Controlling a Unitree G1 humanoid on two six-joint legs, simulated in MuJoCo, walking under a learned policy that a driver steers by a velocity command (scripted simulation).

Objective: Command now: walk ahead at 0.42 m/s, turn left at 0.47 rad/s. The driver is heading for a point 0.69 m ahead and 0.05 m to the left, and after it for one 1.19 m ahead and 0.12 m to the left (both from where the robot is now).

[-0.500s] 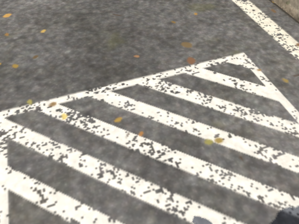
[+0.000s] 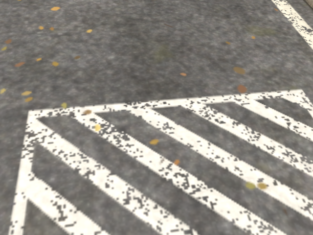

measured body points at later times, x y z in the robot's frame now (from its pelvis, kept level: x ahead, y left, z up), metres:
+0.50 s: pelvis +0.27 +0.00 +0.00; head +0.30 +0.01 +0.45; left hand +0.35 +0.29 -0.10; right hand +0.39 -0.26 -0.12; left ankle +0.14 +0.09 -0.65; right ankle +0.35 -0.09 -0.73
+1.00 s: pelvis +0.50 +0.14 +0.01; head +0.52 +0.16 +0.46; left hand +0.52 +0.44 -0.12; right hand +0.66 -0.10 -0.09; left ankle +0.49 +0.24 -0.73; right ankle +0.53 -0.02 -0.65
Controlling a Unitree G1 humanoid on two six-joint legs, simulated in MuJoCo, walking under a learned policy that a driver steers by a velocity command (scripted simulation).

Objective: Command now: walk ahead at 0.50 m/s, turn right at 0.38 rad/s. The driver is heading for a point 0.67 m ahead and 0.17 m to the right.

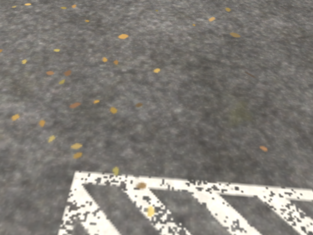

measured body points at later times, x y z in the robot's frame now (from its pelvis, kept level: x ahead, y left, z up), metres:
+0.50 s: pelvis +0.27 -0.08 -0.01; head +0.30 -0.09 +0.44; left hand +0.47 +0.16 -0.12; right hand +0.31 -0.38 -0.12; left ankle +0.25 +0.10 -0.65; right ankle +0.29 -0.14 -0.74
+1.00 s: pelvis +0.53 -0.10 -0.01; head +0.57 -0.12 +0.44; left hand +0.74 +0.10 -0.13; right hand +0.55 -0.40 -0.11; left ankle +0.65 -0.05 -0.74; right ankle +0.41 -0.20 -0.68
